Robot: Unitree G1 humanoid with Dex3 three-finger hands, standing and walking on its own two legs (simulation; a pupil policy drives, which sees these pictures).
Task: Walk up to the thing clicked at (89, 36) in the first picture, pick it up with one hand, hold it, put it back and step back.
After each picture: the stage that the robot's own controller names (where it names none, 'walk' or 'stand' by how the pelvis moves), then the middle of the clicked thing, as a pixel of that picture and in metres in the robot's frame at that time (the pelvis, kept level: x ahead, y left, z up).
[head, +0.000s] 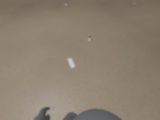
stand; (89, 38) +1.88 +0.06 -0.72
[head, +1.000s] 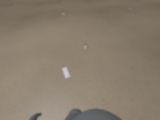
walk; (85, 46) +1.73 +0.29 -0.71
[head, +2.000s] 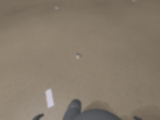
walk; (78, 55) +1.15 +0.35 -0.72
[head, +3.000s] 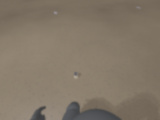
walk; (75, 75) +0.73 +0.25 -0.72
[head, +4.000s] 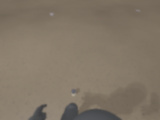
walk; (73, 92) +0.44 +0.20 -0.72
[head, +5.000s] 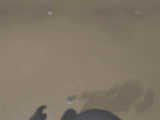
stand; (70, 99) +0.33 +0.20 -0.71
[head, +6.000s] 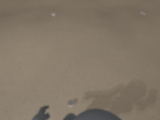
stand; (70, 103) +0.29 +0.19 -0.72
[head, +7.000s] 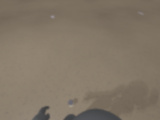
stand; (70, 103) +0.31 +0.21 -0.73
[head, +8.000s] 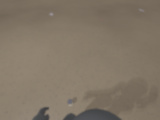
stand; (70, 102) +0.29 +0.22 -0.73
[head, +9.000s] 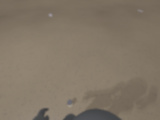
stand; (70, 103) +0.29 +0.22 -0.73
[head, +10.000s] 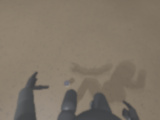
go down; (67, 83) +0.33 +0.21 -0.58
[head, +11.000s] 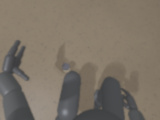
go down; (66, 67) +0.38 +0.22 -0.32
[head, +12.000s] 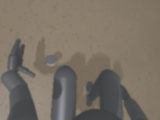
close in; (51, 60) +0.37 +0.24 -0.25
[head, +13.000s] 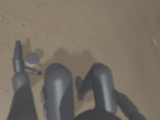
close; (32, 60) +0.37 +0.25 -0.22
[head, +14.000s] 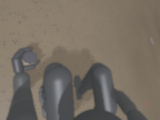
close; (29, 59) +0.36 +0.26 -0.22
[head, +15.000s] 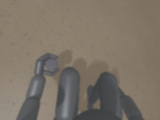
lift; (50, 65) +0.31 +0.27 -0.10
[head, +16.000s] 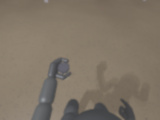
lift; (64, 71) +0.32 +0.18 +0.04
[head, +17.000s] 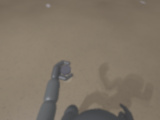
hold; (66, 73) +0.32 +0.17 +0.01
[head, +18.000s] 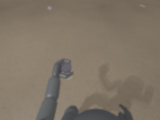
hold; (67, 71) +0.33 +0.17 +0.02
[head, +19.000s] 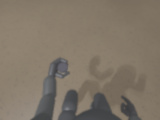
crouch; (63, 70) +0.34 +0.19 -0.05
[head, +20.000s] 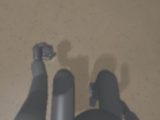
lower; (49, 53) +0.43 +0.25 -0.12
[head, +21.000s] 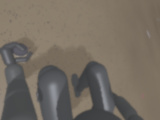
lower; (21, 54) +0.41 +0.27 -0.23
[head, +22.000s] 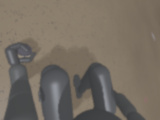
lower; (25, 54) +0.39 +0.28 -0.22
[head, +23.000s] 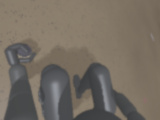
lower; (25, 54) +0.39 +0.28 -0.22
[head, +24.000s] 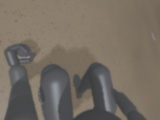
lower; (25, 54) +0.39 +0.28 -0.22
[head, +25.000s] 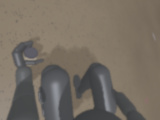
open; (30, 56) +0.38 +0.25 -0.22
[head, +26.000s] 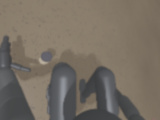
stand; (45, 58) +0.37 +0.23 -0.23
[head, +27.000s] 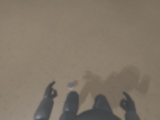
stand; (70, 86) +0.34 +0.19 -0.57
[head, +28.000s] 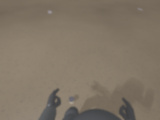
stand; (71, 100) +0.33 +0.18 -0.66
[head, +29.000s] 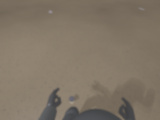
stand; (71, 99) +0.32 +0.18 -0.67
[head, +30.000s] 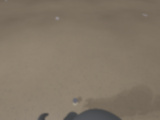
stand; (75, 101) +0.35 +0.17 -0.72
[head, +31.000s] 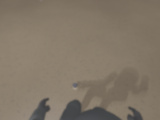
walk; (75, 86) +0.41 +0.16 -0.69
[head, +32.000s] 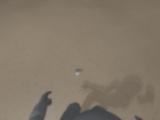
walk; (77, 71) +0.65 +0.18 -0.70
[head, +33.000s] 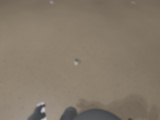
stand; (76, 61) +0.94 +0.23 -0.71
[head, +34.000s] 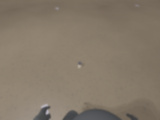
stand; (79, 64) +0.94 +0.20 -0.72
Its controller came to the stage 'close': yes
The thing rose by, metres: 0.72
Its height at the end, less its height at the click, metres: +0.00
